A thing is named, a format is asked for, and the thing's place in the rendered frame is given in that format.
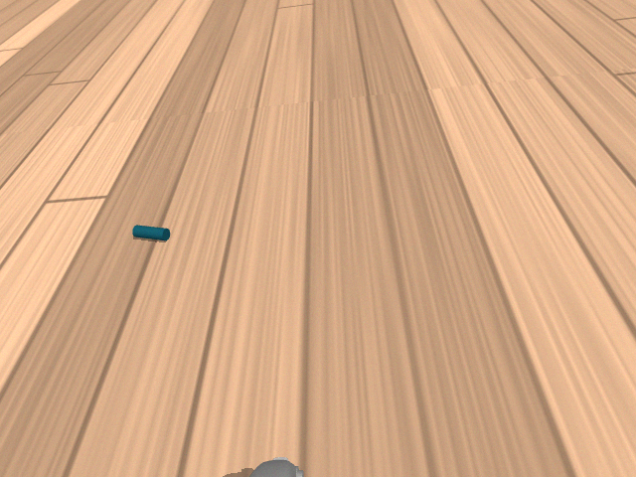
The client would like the can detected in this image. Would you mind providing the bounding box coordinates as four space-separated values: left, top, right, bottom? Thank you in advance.
132 226 170 240

